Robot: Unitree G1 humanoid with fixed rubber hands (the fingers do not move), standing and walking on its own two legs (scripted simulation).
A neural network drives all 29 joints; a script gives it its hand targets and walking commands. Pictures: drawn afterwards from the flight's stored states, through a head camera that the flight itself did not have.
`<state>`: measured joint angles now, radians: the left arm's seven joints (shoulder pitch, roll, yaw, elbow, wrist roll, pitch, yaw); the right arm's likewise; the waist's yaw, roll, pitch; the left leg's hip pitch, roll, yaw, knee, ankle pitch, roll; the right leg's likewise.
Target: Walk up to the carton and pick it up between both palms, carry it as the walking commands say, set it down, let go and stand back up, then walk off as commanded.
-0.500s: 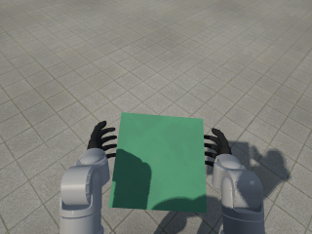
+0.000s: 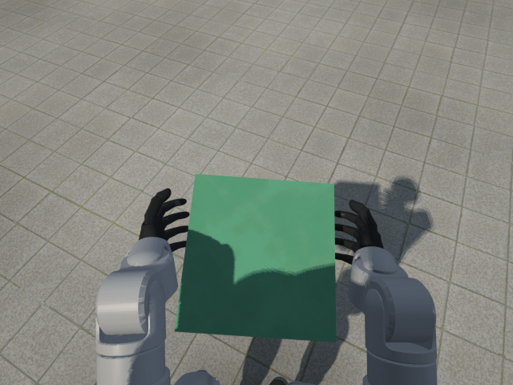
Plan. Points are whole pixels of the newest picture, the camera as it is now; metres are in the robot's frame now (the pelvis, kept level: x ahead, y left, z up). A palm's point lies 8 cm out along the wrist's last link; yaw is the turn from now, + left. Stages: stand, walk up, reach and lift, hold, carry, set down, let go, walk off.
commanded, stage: carry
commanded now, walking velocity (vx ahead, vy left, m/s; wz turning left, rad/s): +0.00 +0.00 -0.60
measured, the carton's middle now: (257, 258) +0.31 +0.00 -0.01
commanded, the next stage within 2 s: none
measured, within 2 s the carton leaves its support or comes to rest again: neither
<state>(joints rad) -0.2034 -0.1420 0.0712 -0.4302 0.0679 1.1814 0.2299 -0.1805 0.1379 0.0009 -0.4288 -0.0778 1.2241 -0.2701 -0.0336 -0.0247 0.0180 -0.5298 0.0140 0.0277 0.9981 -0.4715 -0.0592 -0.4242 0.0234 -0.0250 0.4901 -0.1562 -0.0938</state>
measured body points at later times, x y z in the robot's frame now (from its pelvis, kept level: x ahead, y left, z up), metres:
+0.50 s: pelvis -0.07 +0.04 +0.00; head -0.05 +0.06 +0.44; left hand +0.24 +0.14 +0.08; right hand +0.17 -0.14 +0.08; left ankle -0.09 +0.14 -0.74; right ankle -0.08 -0.10 -0.70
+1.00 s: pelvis -0.12 +0.03 -0.01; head -0.14 +0.05 +0.44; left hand +0.18 +0.10 +0.09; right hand +0.10 -0.17 +0.09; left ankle -0.07 +0.15 -0.74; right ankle -0.10 -0.08 -0.74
